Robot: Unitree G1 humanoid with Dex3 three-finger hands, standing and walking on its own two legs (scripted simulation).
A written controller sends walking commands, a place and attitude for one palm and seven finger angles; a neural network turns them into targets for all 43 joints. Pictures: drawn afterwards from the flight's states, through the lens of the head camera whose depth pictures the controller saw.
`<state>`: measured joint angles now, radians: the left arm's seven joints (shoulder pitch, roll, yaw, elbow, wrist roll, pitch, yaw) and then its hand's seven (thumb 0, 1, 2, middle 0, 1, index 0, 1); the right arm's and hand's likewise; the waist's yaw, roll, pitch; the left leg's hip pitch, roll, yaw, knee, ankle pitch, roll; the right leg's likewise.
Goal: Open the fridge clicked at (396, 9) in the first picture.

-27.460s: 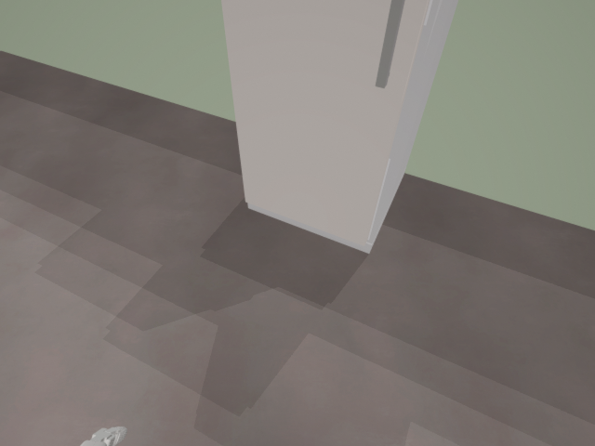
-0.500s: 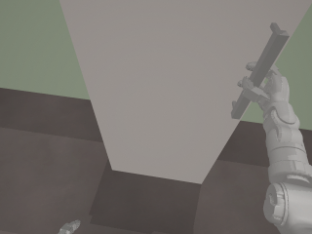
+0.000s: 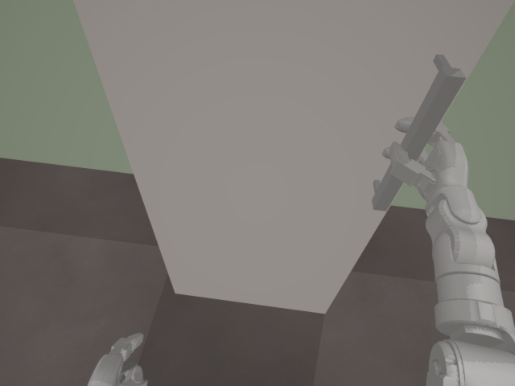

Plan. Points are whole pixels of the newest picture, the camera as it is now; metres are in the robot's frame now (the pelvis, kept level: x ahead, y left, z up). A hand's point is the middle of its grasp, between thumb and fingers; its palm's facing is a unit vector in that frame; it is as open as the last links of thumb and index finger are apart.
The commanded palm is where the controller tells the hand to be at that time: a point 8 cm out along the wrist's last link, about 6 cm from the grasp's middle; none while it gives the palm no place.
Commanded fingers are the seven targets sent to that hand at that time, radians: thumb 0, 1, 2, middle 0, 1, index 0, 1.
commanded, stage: pull the door a little, standing still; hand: right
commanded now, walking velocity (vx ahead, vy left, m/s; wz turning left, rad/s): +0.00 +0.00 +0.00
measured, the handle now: (405, 143) +0.48 -0.19 +0.16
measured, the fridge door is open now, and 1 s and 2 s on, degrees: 0 26 63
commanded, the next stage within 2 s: walk backward, drawing the door open in 0.30 s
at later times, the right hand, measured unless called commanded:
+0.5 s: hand (402, 221) +0.31 -0.15 +0.16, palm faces +0.01 +0.98 -0.20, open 7.1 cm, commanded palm +0.28 -0.20 +0.15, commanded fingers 0.00 -0.90 -0.90 0.45 1.40 0.45 1.40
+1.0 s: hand (364, 292) +0.21 -0.09 +0.16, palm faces +0.30 +0.93 -0.24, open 7.2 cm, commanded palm +0.16 -0.13 +0.15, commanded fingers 0.00 -0.90 -0.90 0.45 1.40 0.45 1.40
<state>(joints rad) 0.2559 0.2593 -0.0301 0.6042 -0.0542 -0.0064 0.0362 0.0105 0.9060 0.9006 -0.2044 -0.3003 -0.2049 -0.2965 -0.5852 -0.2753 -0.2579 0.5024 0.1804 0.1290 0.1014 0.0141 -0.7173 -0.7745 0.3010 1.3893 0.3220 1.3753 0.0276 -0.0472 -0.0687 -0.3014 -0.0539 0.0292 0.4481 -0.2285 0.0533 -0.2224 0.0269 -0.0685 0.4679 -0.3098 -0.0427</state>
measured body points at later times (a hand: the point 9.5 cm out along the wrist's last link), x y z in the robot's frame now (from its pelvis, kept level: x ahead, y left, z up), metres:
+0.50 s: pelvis +0.05 +0.00 +0.00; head +0.04 +0.03 +0.45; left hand +0.22 +0.25 -0.08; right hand +0.30 -0.20 +0.17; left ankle +0.00 +0.07 -0.74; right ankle -0.05 -0.10 -0.72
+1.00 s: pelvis -0.03 +0.09 -0.02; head +0.00 +0.13 +0.43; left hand +0.16 +0.27 -0.14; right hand +0.19 -0.13 +0.17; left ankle +0.09 +0.11 -0.74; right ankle -0.08 -0.06 -0.69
